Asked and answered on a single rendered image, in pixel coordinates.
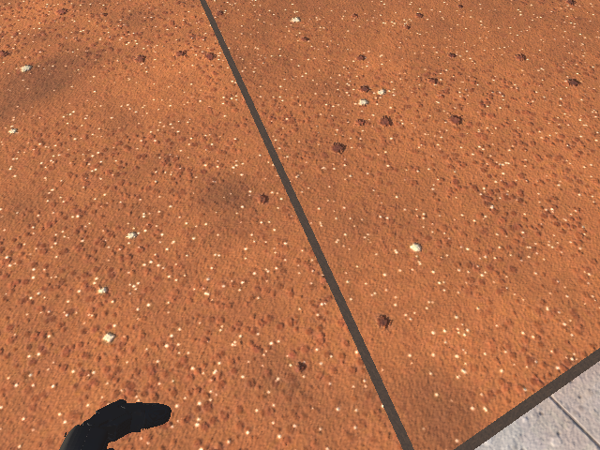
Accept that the robot left hand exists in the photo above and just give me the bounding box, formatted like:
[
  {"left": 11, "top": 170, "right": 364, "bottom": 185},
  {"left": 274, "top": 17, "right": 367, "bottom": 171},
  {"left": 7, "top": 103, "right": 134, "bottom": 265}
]
[{"left": 59, "top": 399, "right": 172, "bottom": 450}]

